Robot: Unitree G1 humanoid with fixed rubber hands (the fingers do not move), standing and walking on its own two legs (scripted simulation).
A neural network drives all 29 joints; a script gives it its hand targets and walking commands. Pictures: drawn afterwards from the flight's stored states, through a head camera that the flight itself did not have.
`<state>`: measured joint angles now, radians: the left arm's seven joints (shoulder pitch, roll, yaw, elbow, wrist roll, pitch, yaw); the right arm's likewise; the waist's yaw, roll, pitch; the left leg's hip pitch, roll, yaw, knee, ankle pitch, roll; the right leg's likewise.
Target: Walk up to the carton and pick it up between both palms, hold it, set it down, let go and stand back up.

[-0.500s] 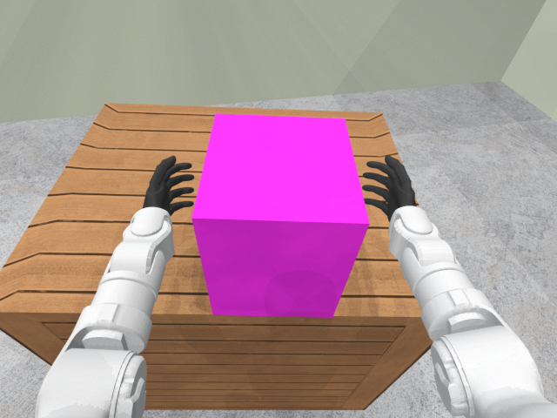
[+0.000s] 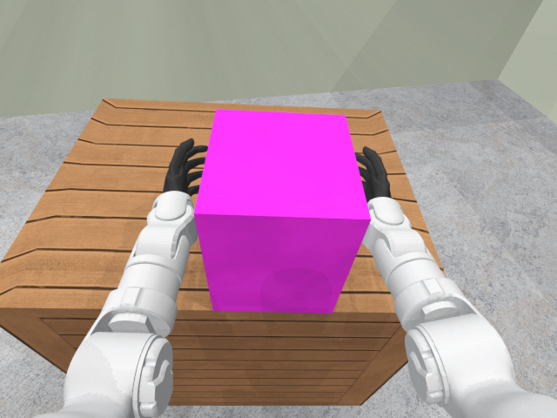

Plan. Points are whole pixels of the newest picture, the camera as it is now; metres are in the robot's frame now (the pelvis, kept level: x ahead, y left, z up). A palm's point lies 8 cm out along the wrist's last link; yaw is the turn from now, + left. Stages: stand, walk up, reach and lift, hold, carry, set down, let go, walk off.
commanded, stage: reach and lift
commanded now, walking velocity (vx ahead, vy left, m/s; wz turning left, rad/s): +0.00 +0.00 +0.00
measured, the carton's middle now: (276, 216) +0.42 +0.00 +0.06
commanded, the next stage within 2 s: none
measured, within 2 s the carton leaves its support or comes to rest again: leaves its support in 1.58 s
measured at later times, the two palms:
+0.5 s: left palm (179, 193) +0.41 +0.15 +0.11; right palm (374, 199) +0.42 -0.14 +0.10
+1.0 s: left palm (177, 197) +0.40 +0.15 +0.12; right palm (379, 207) +0.40 -0.14 +0.11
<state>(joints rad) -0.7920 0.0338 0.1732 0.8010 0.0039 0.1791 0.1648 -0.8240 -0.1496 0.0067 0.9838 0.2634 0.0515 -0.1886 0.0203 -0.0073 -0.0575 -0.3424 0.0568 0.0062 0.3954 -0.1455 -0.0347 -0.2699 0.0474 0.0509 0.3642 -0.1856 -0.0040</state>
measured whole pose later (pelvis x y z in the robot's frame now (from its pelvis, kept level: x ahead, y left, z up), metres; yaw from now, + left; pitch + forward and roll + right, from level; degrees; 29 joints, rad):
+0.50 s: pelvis +0.00 +0.00 +0.00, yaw +0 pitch +5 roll -1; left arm -0.76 0.01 0.18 0.74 0.02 0.19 0.17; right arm -0.80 -0.14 -0.01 0.95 0.26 0.06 -0.20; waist 0.01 -0.01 -0.05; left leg -0.33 0.06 0.00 0.40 -0.15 -0.03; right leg -0.25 0.05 0.04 0.36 -0.19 0.00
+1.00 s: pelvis +0.02 +0.00 +0.01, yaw +1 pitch -2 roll +0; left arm -0.63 -0.12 0.43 0.59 0.37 0.13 -0.01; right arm -0.68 0.06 -0.38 0.86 -0.18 -0.04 -0.07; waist -0.03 -0.05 0.00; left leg -0.12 0.03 0.00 0.29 -0.14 -0.03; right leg -0.05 0.02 0.04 0.29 -0.20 0.00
